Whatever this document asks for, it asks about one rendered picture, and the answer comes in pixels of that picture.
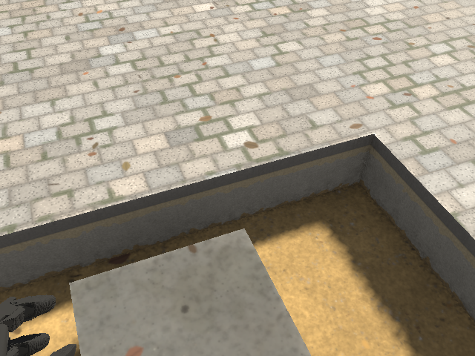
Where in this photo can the left robot hand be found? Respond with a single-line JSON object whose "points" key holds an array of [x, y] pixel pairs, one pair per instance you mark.
{"points": [[13, 313]]}

